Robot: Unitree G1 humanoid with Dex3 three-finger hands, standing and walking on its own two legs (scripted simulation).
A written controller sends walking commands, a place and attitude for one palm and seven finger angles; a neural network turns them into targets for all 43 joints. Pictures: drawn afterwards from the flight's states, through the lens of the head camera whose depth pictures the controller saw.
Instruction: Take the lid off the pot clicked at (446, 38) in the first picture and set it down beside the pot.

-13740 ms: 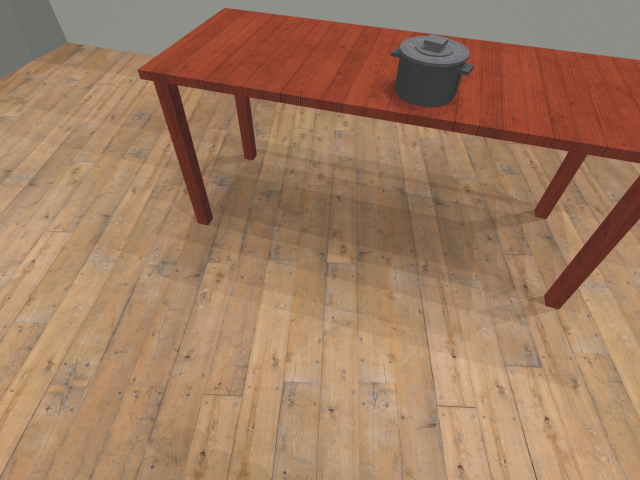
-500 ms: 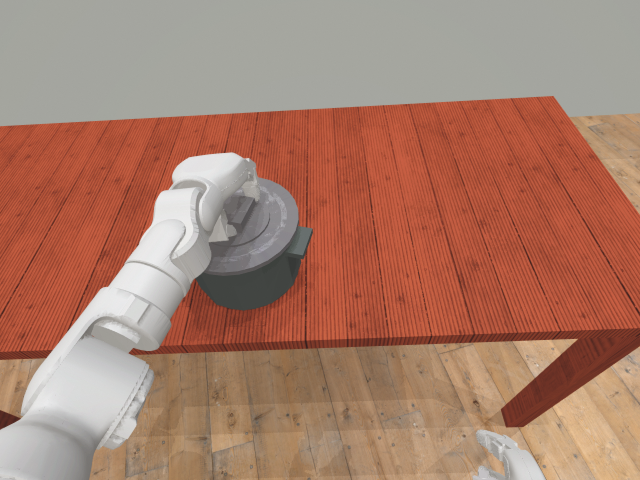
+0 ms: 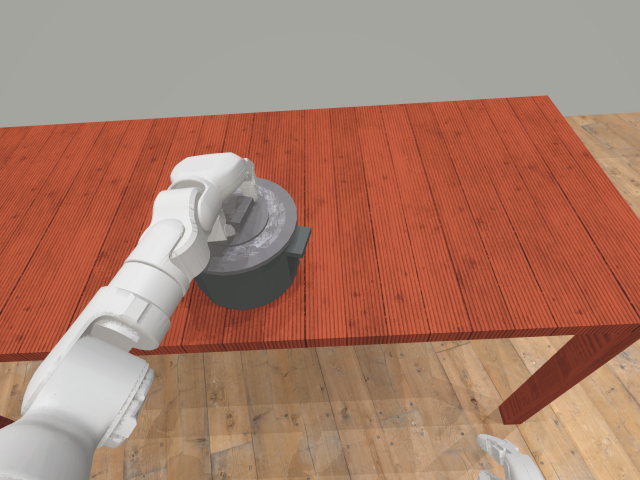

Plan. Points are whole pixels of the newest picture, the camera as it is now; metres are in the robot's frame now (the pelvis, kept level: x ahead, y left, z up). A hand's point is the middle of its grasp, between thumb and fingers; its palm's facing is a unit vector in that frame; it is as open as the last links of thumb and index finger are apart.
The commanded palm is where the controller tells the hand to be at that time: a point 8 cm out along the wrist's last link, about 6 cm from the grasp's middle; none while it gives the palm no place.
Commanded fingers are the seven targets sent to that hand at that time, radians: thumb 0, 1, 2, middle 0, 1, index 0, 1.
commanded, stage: lift the lid straight up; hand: left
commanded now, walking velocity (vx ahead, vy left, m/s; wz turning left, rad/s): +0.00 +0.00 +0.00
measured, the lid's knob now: (230, 210) +0.46 +0.14 +0.07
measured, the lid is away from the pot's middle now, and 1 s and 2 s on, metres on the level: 0.00 0.01 0.01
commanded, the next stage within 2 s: move the lid sideways beside the pot in 1.94 s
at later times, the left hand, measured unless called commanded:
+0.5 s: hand (218, 197) +0.43 +0.14 +0.13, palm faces -0.26 -0.08 -0.96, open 8.7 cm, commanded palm +0.41 +0.15 +0.21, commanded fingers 0.00 0.49 1.11 -0.83 -1.00 -0.80 -0.97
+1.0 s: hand (213, 169) +0.44 +0.14 +0.17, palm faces -0.25 -0.07 -0.96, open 8.7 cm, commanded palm +0.42 +0.14 +0.25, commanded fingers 0.00 0.49 1.11 -0.83 -1.00 -0.80 -0.97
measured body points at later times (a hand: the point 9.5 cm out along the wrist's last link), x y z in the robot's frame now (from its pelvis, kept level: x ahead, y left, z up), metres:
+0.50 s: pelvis +0.00 +0.00 +0.00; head +0.03 -0.03 +0.45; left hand +0.44 +0.14 +0.18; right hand +0.17 -0.23 -0.12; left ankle -0.01 +0.08 -0.74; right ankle -0.02 -0.12 -0.74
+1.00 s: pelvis -0.01 +0.00 +0.00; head +0.02 -0.04 +0.45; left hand +0.45 +0.14 +0.22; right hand +0.15 -0.24 -0.12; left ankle -0.01 +0.08 -0.74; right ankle -0.02 -0.12 -0.74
